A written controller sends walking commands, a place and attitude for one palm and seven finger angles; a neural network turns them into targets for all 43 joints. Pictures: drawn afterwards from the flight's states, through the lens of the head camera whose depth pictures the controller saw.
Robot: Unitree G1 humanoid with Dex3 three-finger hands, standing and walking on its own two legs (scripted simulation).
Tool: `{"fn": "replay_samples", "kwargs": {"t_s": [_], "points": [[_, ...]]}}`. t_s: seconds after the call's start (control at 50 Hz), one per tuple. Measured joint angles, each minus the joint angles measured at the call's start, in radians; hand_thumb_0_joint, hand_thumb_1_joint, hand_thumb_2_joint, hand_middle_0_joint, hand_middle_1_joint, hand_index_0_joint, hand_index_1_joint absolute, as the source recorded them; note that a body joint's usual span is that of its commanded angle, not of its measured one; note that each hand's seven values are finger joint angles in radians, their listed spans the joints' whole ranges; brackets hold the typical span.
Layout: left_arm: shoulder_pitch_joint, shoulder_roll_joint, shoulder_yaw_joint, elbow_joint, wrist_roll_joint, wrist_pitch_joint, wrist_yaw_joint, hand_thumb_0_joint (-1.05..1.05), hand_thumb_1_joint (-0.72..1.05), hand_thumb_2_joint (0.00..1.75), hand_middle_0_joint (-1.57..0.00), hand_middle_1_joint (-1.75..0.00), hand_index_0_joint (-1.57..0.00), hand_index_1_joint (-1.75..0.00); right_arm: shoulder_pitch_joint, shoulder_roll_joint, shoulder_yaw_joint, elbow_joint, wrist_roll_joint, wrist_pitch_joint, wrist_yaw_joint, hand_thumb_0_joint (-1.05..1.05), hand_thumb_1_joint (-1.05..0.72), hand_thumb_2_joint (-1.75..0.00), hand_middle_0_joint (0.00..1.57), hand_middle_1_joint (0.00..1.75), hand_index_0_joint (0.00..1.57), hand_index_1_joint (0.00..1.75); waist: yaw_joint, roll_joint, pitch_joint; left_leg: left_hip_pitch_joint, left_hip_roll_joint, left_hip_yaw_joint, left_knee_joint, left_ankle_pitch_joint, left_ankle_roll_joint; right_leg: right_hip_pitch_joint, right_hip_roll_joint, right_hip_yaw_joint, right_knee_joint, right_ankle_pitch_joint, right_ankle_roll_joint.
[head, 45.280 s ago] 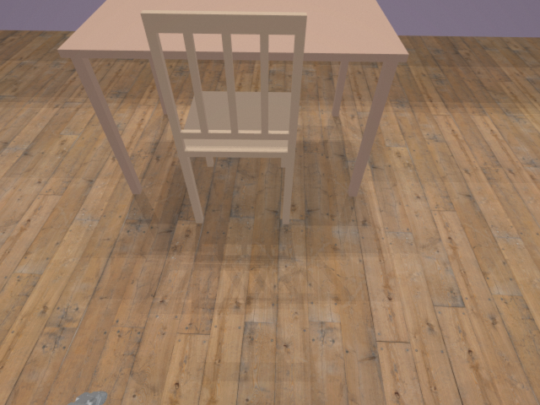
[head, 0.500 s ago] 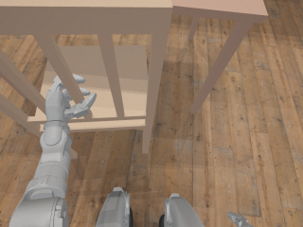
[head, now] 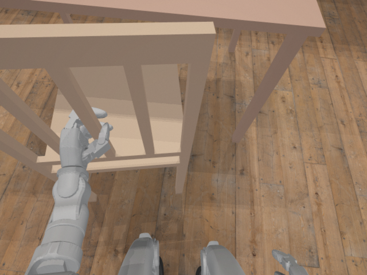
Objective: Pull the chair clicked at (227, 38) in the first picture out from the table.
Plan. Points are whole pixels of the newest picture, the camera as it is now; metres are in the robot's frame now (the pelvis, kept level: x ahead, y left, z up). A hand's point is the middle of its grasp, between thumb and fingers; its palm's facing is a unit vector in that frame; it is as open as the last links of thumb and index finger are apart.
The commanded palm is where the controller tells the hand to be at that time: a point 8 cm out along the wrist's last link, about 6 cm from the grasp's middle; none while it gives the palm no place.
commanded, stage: hook a spindle and tug to test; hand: left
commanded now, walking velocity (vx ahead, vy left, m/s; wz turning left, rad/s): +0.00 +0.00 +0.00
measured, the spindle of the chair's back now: (91, 123) +0.42 +0.20 +0.03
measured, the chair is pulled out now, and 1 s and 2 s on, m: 0.16 0.26 0.32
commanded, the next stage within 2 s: step backward, pulling the chair out in 0.22 s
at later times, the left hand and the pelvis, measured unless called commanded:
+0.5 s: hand (104, 146) +0.37 +0.17 +0.02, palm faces +0.13 -0.98 -0.13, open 5.7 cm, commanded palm +0.35 +0.21 +0.02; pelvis +0.02 +0.00 +0.06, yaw +2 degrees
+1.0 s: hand (115, 178) +0.30 +0.13 +0.03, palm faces +0.04 -0.99 -0.14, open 5.4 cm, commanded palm +0.29 +0.18 +0.03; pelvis -0.03 -0.01 +0.10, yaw +0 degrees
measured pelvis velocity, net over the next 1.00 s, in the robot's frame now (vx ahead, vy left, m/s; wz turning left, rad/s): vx -0.03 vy -0.01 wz -0.01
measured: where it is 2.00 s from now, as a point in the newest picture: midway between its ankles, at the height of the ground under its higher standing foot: outside the picture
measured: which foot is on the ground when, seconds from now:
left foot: down 0.00-1.00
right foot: down 0.00-1.00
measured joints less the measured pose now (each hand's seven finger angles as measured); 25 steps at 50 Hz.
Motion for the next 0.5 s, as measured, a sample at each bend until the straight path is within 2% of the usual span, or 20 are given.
{"fn": "replay_samples", "kwargs": {"t_s": [0.12,0.34,0.36,0.42,0.44,0.46,0.5], "points": [[0.044,-0.015,-0.021,-0.045,0.008,-0.011,0.0,0.01,0.72,0.75,-0.39,-1.42,-0.39,-1.45,-0.012,0.002,0.0,-0.003,-0.002,-0.001,-0.001,0.01,-0.9,-0.9,0.2,0.3,0.2,0.3,0.01,-0.003,-0.003,0.006,-0.004,-0.001,0.002,-0.009,0.001,0.008,-0.003,-0.001,0.001,-0.01,0.001],[0.101,-0.027,-0.042,-0.109,0.003,0.01,0.002,0.02,0.71,0.75,-0.39,-1.41,-0.4,-1.45,-0.038,0.007,0.0,-0.019,-0.002,-0.004,-0.005,0.01,-0.9,-0.9,0.2,0.3,0.2,0.3,0.018,-0.004,-0.004,0.017,-0.005,-0.003,0.001,-0.012,-0.001,0.019,-0.004,-0.002,0.001,-0.014,0.0],[0.097,-0.024,-0.044,-0.12,0.019,0.036,0.015,0.02,0.71,0.76,-0.39,-1.4,-0.39,-1.45,-0.046,0.01,0.001,-0.02,0.009,0.013,-0.015,0.01,-0.9,-0.9,0.2,0.3,0.2,0.3,0.018,-0.009,0.021,0.044,-0.008,-0.001,-0.007,-0.011,-0.001,0.045,-0.006,0.0,-0.005,-0.015,0.001],[0.075,-0.008,-0.083,-0.115,0.074,0.187,0.086,0.03,0.7,0.77,-0.38,-1.32,-0.39,-1.45,-0.053,0.025,0.006,-0.033,0.039,0.079,-0.07,0.01,-0.9,-0.9,0.2,0.3,0.2,0.3,0.011,-0.008,0.099,0.197,-0.024,0.0,-0.117,0.028,0.001,0.196,-0.018,0.002,-0.11,0.025,0.006],[0.07,-0.009,-0.095,-0.088,0.079,0.227,0.105,0.04,0.69,0.77,-0.38,-1.29,-0.39,-1.45,-0.046,0.027,0.011,-0.036,0.046,0.094,-0.085,0.01,-0.9,-0.9,0.2,0.3,0.2,0.3,0.01,-0.005,0.102,0.244,-0.028,0.003,-0.169,0.047,0.005,0.243,-0.02,0.004,-0.163,0.042,0.008],[0.063,-0.011,-0.106,-0.053,0.083,0.26,0.122,0.05,0.7,0.78,-0.37,-1.27,-0.4,-1.45,-0.038,0.028,0.018,-0.039,0.052,0.106,-0.097,0.01,-0.9,-0.9,0.2,0.3,0.2,0.3,0.008,-0.005,0.102,0.292,-0.033,0.008,-0.222,0.067,0.005,0.289,-0.024,0.01,-0.221,0.12,0.01],[0.047,-0.026,-0.109,0.037,0.067,0.278,0.137,0.06,0.7,0.77,-0.34,-1.21,-0.41,-1.45,-0.025,0.026,0.032,-0.036,0.059,0.123,-0.114,0.01,-0.9,-0.9,0.2,0.3,0.2,0.3,0.006,-0.003,0.098,0.375,-0.035,0.014,-0.321,0.106,0.004,0.37,-0.024,0.017,-0.317,0.14,0.015]]}}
